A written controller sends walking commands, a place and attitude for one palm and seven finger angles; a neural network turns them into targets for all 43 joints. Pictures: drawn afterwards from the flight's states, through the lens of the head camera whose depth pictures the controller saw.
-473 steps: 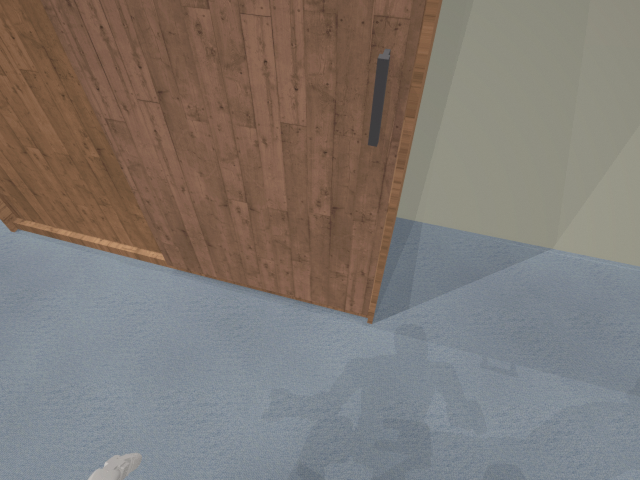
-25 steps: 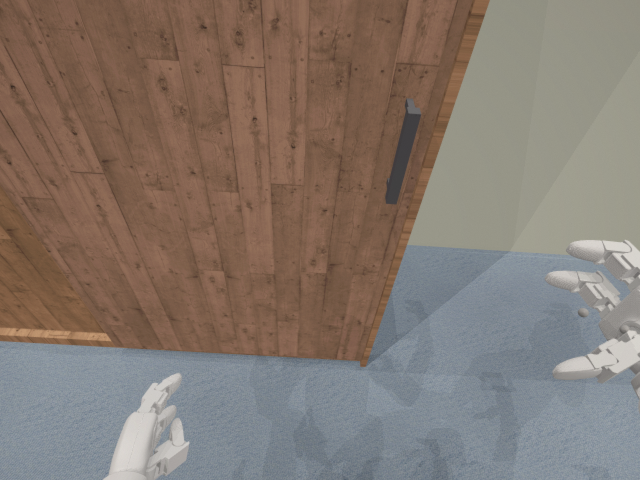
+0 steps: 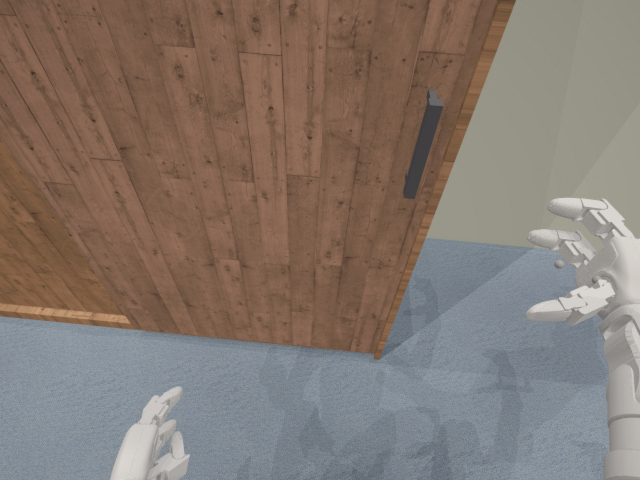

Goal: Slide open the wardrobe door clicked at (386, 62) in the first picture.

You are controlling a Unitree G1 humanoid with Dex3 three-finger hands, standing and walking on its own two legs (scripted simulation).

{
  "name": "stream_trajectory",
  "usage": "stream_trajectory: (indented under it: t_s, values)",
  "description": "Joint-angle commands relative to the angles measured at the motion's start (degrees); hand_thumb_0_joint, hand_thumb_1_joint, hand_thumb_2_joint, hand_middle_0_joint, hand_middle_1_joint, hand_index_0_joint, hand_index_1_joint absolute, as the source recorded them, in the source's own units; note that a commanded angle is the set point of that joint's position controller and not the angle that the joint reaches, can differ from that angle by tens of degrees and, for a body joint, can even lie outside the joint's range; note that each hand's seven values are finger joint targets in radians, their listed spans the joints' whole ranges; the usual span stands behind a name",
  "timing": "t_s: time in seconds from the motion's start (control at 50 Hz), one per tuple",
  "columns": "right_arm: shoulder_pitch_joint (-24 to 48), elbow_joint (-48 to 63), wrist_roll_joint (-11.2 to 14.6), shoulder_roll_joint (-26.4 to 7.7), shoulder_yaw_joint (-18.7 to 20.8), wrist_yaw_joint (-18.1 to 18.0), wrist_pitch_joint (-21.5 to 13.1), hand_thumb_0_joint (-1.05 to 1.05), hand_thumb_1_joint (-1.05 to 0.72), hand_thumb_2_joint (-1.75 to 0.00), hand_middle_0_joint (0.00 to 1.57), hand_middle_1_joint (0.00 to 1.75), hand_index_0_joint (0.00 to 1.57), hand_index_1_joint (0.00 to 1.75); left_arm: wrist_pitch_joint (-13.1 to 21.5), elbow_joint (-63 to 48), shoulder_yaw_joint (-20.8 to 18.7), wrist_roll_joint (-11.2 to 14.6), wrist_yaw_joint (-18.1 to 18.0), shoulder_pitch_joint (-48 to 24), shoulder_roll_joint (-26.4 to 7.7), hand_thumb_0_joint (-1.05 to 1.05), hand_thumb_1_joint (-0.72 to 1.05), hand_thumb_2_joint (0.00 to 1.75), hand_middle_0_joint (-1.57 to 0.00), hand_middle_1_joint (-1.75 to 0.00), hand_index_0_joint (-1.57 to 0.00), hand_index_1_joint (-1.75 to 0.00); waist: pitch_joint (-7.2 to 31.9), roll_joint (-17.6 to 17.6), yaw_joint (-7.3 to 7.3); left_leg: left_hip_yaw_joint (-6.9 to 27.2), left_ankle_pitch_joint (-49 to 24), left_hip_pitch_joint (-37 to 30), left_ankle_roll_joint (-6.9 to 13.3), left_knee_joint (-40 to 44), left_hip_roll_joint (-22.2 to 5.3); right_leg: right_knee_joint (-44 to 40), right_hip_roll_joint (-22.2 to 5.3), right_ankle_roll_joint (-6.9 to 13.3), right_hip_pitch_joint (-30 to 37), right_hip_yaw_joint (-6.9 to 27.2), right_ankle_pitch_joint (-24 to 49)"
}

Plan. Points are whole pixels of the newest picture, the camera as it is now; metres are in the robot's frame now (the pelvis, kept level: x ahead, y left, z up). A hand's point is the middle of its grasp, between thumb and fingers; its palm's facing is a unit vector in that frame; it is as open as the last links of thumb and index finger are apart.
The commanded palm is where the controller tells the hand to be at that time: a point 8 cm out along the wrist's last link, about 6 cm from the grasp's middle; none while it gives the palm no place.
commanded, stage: move the hooked fingers beside the handle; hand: right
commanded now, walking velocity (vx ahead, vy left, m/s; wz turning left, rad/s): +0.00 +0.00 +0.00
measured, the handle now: (419, 146) +0.58 -0.12 +0.11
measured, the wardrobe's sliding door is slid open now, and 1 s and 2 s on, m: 0.00 0.00 0.00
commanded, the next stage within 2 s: feel for the door with the fingertips in 1.96 s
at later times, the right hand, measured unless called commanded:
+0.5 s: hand (512, 219) +0.42 -0.21 +0.13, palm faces +0.05 +1.00 -0.01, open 14.0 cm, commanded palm +0.39 -0.26 +0.12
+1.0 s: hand (475, 187) +0.48 -0.18 +0.12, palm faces +0.04 +1.00 -0.04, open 14.0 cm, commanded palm +0.46 -0.24 +0.12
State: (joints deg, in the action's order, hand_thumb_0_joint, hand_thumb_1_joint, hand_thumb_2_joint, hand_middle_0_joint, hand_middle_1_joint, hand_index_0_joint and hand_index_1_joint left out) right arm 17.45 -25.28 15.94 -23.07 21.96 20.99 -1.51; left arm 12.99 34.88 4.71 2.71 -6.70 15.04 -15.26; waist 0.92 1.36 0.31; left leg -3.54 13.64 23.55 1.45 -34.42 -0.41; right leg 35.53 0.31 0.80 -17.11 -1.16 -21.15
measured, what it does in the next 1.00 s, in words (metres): stands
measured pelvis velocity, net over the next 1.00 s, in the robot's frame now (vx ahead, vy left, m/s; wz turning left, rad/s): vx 0.00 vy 0.00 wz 0.01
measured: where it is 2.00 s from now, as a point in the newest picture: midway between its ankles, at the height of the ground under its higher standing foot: outside the picture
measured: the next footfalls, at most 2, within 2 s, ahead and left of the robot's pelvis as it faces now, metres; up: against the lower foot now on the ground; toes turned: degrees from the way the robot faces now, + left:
none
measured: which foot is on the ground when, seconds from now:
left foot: down 0.00-1.00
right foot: down 0.00-1.00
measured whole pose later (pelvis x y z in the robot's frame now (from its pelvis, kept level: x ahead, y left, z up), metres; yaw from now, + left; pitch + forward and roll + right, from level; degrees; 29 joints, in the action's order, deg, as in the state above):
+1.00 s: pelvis +0.00 +0.00 -0.01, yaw +1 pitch +11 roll +0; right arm 50.2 -63.3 6.1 -26.1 20.7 12.1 -14.2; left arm 5.4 37.3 2.5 1.0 -3.2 21.8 -16.4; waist 2.2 1.0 -6.0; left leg -2.9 13.8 35.5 1.7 -38.4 -0.1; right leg 40.3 -0.1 0.8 -29.0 -1.8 -22.1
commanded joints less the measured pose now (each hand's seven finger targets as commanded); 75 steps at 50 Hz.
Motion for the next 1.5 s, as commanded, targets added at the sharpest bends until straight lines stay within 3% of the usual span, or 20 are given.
stream_trajectory:
  t_s: [0.0, 0.08, 0.18, 0.28, 0.34, 0.42, 0.5, 0.62, 0.66, 0.76, 0.82, 0.92, 0.94, 1.02, 1.14, 1.24, 1.34, 1.38, 1.46, 1.48]
  values:
    - [18.8, 11.7, 0.3, -13.8, 3.7, -1.0, -3.7, 0.0, 0.5, -0.3, 0.3, 1.2, 0.3, 1.2, 2.3, -8.6, -3.6, -0.1, 0.1, -2.7, -7.6, 0.0, 0.9, 0.9, -0.2, -0.3, -0.2, -0.3, 15.4, 2.8, 1.22, 2.3, -12.3, -13.6, 0.4, 2.4, -0.4, -6.1, -0.3, -0.2, -2.8, 1.6, 15.9]
    - [23.9, 13.4, 0.3, -12.5, 1.8, -1.2, -5.7, 0.0, 0.5, -0.3, 0.3, 1.2, 0.3, 1.2, 2.2, -7.9, -3.9, -0.1, 0.0, -1.3, -7.8, 0.0, 0.9, 0.9, -0.2, -0.3, -0.2, -0.3, 17.8, 1.4, -0.21, 2.1, -14.7, -13.4, 0.2, 2.0, 0.0, -5.5, -0.7, -0.2, -1.0, 2.0, 18.0]
    - [29.6, 7.1, -0.6, -10.4, -0.9, -2.4, -5.4, 0.0, 0.5, -0.3, 0.3, 1.2, 0.3, 1.2, 1.4, -5.9, -4.0, 0.0, -0.3, -0.1, -8.2, 0.0, 0.9, 0.9, -0.2, -0.3, -0.2, -0.3, 14.6, 1.0, -1.84, 1.7, -11.1, -9.6, 0.2, 2.6, -0.2, -5.8, -0.6, -0.2, -2.1, 2.4, 14.7]
    - [31.9, 6.5, -2.6, -11.6, -0.5, -5.0, -6.1, 0.0, 0.5, -0.3, 0.3, 1.2, 0.3, 1.2, 0.3, -6.0, -4.1, -0.4, 0.5, 0.8, -7.8, 0.0, 0.9, 0.9, -0.2, -0.3, -0.2, -0.3, 19.6, 4.1, -0.64, 1.9, -15.7, -12.0, 0.5, 1.4, -0.4, -5.1, -0.5, -0.7, -0.8, 2.3, 20.2]
    - [30.7, 3.1, -2.3, -12.4, 1.5, -5.9, -7.0, 0.0, 0.5, -0.3, 0.3, 1.2, 0.3, 1.2, -0.5, -5.7, -4.3, -0.7, 1.0, 1.8, -7.9, 0.0, 0.9, 0.9, -0.2, -0.3, -0.2, -0.3, 20.3, -2.0, -0.54, 2.0, -18.6, -14.2, 0.1, 1.0, -0.2, -4.8, -0.8, -0.4, -2.5, 2.1, 21.6]
    - [32.0, -0.4, -3.1, -13.0, 2.2, -6.5, -7.6, 0.0, 0.5, -0.3, 0.3, 1.2, 0.3, 1.2, -1.8, -5.6, -4.5, -0.7, 1.4, 2.6, -8.1, 0.0, 0.9, 0.9, -0.2, -0.3, -0.2, -0.3, 19.7, -1.1, -0.43, 2.2, -19.8, -14.3, 0.3, 0.6, -0.3, -4.8, -0.8, -0.2, -3.7, 1.6, 22.3]
    - [37.4, -2.4, -4.4, -11.3, -0.6, -6.3, -8.1, 0.0, 0.5, -0.3, 0.3, 1.2, 0.3, 1.2, -2.7, -5.4, -4.7, -0.6, 1.7, 3.5, -8.1, 0.0, 0.9, 0.9, -0.2, -0.3, -0.2, -0.3, 18.9, 1.6, -2.12, 2.5, -18.9, -12.0, 0.2, 0.7, -0.2, -4.3, -0.6, 0.0, -3.9, 1.0, 20.4]
    - [47.3, -6.1, -4.6, -11.9, -1.5, -6.7, -11.1, 0.0, 0.5, -0.3, 0.3, 1.2, 0.3, 1.2, -3.3, -4.1, -5.0, -0.9, 1.5, 5.5, -8.5, 0.0, 0.9, 0.9, -0.2, -0.3, -0.2, -0.3, 21.0, -1.4, -3.87, 2.6, -16.3, -11.3, 0.2, 0.6, 0.1, -3.6, -0.6, 0.4, -4.5, 1.8, 17.4]
    - [49.1, -8.6, -5.0, -11.3, -1.9, -7.1, -11.7, 0.0, 0.5, -0.3, 0.3, 1.2, 0.3, 1.2, -3.4, -3.6, -5.0, -0.9, 1.6, 6.0, -8.3, 0.0, 0.9, 0.9, -0.2, -0.3, -0.2, -0.3, 21.9, 1.3, -4.06, 2.9, -16.6, -10.7, 0.1, 0.3, 0.0, -3.1, -0.3, 0.3, -4.4, 1.4, 17.3]
    - [50.8, -18.9, -6.6, -12.9, -0.8, -8.3, -12.8, 0.0, 0.5, -0.3, 0.3, 1.2, 0.3, 1.2, -4.3, -2.2, -5.1, -1.2, 2.3, 8.3, -8.6, 0.0, 0.9, 0.9, -0.2, -0.3, -0.2, -0.3, 19.8, -0.4, -4.42, 2.9, -15.3, -9.4, 0.1, -0.2, 0.0, -2.7, -0.1, 0.4, -8.7, 1.3, 15.0]
    - [52.4, -23.5, -7.6, -17.2, 2.3, -8.8, -13.8, 0.0, 0.5, -0.3, 0.3, 1.2, 0.3, 1.2, -5.1, -2.0, -5.3, -1.6, 2.7, 9.8, -9.3, 0.0, 0.9, 0.9, -0.2, -0.3, -0.2, -0.3, 20.8, -2.9, -4.35, 3.4, -15.2, -10.2, 0.0, -0.7, 0.0, -2.1, -0.1, 0.7, -11.5, 1.2, 14.1]
    - [62.4, -23.7, -9.2, -16.5, -0.4, -8.8, -17.4, 0.0, 0.5, -0.3, 0.3, 1.2, 0.3, 1.2, -5.7, -2.3, -5.4, -1.9, 3.3, 11.4, -9.1, 0.0, 0.9, 0.9, -0.2, -0.3, -0.2, -0.3, 23.9, 2.3, -6.56, 4.1, -14.8, -8.1, 0.0, -1.7, 0.3, -0.7, 0.0, 0.8, -11.2, 1.0, 13.4]
    - [62.8, -25.0, -9.3, -19.2, 1.5, -9.1, -18.0, 0.0, 0.5, -0.3, 0.3, 1.2, 0.3, 1.2, -5.9, -1.8, -5.5, -1.9, 3.2, 12.2, -9.5, 0.0, 0.9, 0.9, -0.2, -0.3, -0.2, -0.3, 24.8, -0.2, -6.49, 4.1, -14.5, -8.5, -0.2, -1.8, 0.4, -0.5, -0.2, 0.8, -11.9, 1.4, 13.0]
    - [67.9, -30.4, -9.3, -18.9, 0.9, -9.1, -18.3, 0.0, 0.5, -0.3, 0.3, 1.2, 0.3, 1.2, -6.3, -0.6, -5.5, -2.2, 3.2, 14.2, -10.1, 0.0, 0.9, 0.9, -0.2, -0.3, -0.2, -0.3, 24.1, -0.6, -8.95, 4.2, -12.6, -6.3, -0.5, -1.6, 0.6, 0.2, -0.1, 1.0, -13.7, 1.5, 10.5]
    - [71.2, -36.4, -12.0, -23.6, 2.5, -10.2, -17.7, 0.0, 0.5, -0.3, 0.3, 1.2, 0.3, 1.2, -7.4, -0.1, -5.3, -3.1, 3.9, 17.4, -10.9, 0.0, 0.9, 0.9, -0.2, -0.3, -0.2, -0.3, 24.9, 2.0, -10.06, 4.4, -11.7, -4.3, -0.6, -2.5, 0.6, 1.5, -0.1, 1.1, -17.5, 1.9, 9.8]
    - [67.2, -35.1, -12.0, -24.3, 4.2, -10.0, -19.4, 0.0, 0.5, -0.3, 0.3, 1.2, 0.3, 1.2, -8.7, -2.3, -5.6, -3.7, 4.7, 18.9, -11.1, 0.0, 0.9, 0.9, -0.2, -0.3, -0.2, -0.3, 31.4, 3.2, -8.41, 4.1, -17.0, -6.4, -0.2, -4.3, 1.1, 2.7, -0.2, 0.9, -15.5, 1.4, 15.2]
    - [65.4, -32.8, -11.5, -24.8, 5.0, -9.1, -19.2, 0.0, 0.5, -0.3, 0.3, 1.2, 0.3, 1.2, -10.5, -2.9, -6.1, -3.5, 4.9, 19.2, -11.2, 0.0, 0.9, 0.9, -0.2, -0.3, -0.2, -0.3, 29.5, 2.4, -8.36, 3.9, -17.0, -6.0, -0.4, -3.7, 1.4, 2.4, -0.7, 1.1, -16.0, 0.9, 14.8]
    - [65.5, -31.0, -11.4, -21.9, 2.7, -9.1, -19.0, 0.0, 0.5, -0.3, 0.3, 1.2, 0.3, 1.2, -11.0, -3.2, -6.1, -3.4, 5.1, 18.9, -10.8, 0.0, 0.9, 0.9, -0.2, -0.3, -0.2, -0.3, 28.0, 5.0, -8.61, 3.5, -15.6, -3.9, -0.2, -3.4, 1.6, 2.1, -0.8, 0.9, -14.5, 1.1, 14.6]
    - [64.2, -25.3, -9.9, -19.2, 2.3, -9.5, -20.4, 0.0, 0.5, -0.3, 0.3, 1.2, 0.3, 1.2, -11.1, -3.3, -6.6, -3.5, 5.3, 18.5, -10.3, 0.0, 0.9, 0.9, -0.2, -0.3, -0.2, -0.3, 31.5, 7.3, -7.86, 2.9, -17.9, -3.0, 0.1, -3.7, 2.1, 2.7, -1.4, 0.3, -8.1, 1.8, 20.9]
    - [64.6, -25.0, -9.5, -18.6, 2.1, -9.7, -20.4, 0.0, 0.5, -0.3, 0.3, 1.2, 0.3, 1.2, -11.1, -2.8, -6.6, -3.5, 5.4, 18.7, -10.3, 0.0, 0.9, 0.9, -0.2, -0.3, -0.2, -0.3, 30.8, 5.4, -8.16, 2.5, -17.7, -2.7, 0.0, -3.6, 2.2, 2.6, -1.5, 0.2, -8.0, 2.2, 20.9]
